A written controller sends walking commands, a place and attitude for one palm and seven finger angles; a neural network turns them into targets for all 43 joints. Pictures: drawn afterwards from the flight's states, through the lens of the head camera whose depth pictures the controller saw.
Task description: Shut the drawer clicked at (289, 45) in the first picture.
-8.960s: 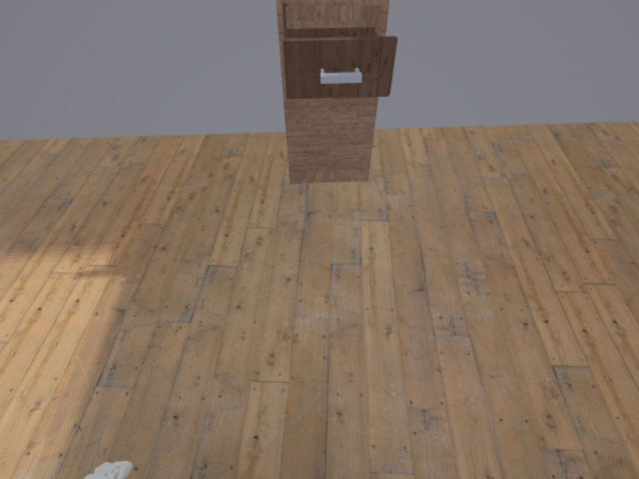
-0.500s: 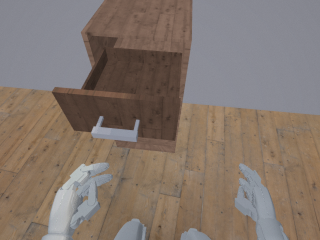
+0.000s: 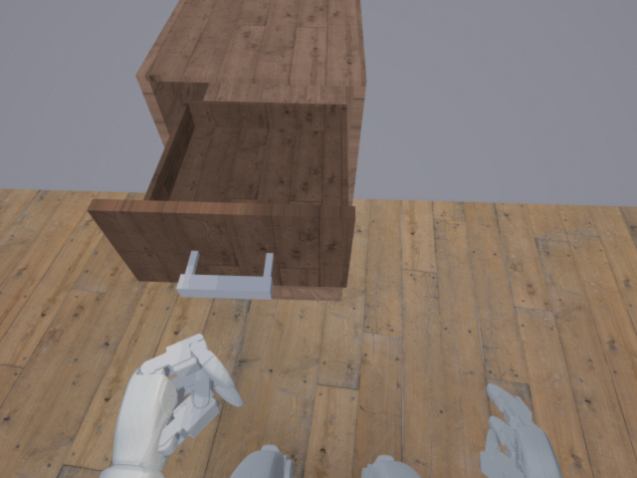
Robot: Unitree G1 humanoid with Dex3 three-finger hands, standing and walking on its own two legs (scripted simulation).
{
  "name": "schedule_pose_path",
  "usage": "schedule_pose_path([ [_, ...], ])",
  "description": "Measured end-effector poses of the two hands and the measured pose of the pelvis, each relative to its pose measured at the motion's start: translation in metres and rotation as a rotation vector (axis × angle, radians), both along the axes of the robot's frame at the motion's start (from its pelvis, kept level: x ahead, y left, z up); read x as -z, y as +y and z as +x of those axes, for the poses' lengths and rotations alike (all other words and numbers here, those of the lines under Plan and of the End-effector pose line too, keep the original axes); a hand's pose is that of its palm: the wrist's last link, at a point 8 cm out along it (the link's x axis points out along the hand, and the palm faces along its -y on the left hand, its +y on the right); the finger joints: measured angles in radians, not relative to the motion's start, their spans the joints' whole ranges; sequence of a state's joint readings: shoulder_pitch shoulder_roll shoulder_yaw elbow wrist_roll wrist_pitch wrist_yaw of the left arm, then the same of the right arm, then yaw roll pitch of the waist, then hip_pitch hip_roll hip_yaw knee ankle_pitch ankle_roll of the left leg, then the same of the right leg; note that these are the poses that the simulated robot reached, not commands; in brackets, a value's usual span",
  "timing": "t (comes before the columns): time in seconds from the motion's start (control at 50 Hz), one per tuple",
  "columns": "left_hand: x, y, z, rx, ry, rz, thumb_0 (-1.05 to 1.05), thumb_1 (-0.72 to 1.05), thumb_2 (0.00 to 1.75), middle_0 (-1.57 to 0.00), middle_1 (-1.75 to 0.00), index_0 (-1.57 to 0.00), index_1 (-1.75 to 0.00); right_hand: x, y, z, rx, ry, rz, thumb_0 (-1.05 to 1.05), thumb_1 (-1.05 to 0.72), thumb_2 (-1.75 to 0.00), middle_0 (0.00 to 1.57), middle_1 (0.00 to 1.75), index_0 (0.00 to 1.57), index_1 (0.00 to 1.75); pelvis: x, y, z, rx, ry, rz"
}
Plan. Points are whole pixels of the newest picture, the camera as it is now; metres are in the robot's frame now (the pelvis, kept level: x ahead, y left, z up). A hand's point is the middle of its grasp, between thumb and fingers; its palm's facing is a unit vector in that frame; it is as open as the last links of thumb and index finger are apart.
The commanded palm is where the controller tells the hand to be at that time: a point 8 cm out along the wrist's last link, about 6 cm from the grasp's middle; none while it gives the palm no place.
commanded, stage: raise the hand and make a fist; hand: left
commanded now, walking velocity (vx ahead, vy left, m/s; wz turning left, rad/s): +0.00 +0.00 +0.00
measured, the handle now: (228, 273) +0.39 +0.15 +0.00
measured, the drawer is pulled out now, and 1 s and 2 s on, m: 0.29 0.29 0.29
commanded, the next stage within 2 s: bring the fist close to the handle in 0.88 s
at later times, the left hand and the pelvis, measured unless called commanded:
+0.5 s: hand (213, 400) +0.19 +0.11 +0.10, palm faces +0.00 -1.00 -0.01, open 3.3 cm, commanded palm +0.16 +0.16 +0.10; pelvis +0.01 +0.00 +0.01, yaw +1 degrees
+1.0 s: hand (229, 399) +0.19 +0.10 +0.10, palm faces +0.00 -1.00 -0.02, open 3.3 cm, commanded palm +0.17 +0.15 +0.10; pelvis +0.01 -0.02 +0.01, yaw +0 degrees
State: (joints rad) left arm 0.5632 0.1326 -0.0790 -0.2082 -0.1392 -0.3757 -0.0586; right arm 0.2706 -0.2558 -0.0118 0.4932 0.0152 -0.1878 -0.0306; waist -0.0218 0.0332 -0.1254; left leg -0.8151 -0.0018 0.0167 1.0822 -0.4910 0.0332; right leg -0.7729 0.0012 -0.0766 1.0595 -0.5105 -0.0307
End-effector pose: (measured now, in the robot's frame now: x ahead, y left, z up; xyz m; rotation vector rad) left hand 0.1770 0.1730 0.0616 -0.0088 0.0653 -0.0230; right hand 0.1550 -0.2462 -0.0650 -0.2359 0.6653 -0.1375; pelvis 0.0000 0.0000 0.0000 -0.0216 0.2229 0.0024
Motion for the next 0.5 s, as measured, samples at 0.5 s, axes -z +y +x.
schedule_pose_path([
  [0.5, -0.037, -0.008, -0.006, -0.021, -0.036, 0.021, 0.02, 0.90, 0.90, -1.39, -1.59, -1.40, -1.59, -0.016, 0.039, 0.035, -0.090, -0.060, 0.099, 0.01, -0.91, -0.90, 0.20, 0.30, 0.21, 0.30, -0.009, 0.001, 0.011, -0.011, -0.043, -0.003],
])
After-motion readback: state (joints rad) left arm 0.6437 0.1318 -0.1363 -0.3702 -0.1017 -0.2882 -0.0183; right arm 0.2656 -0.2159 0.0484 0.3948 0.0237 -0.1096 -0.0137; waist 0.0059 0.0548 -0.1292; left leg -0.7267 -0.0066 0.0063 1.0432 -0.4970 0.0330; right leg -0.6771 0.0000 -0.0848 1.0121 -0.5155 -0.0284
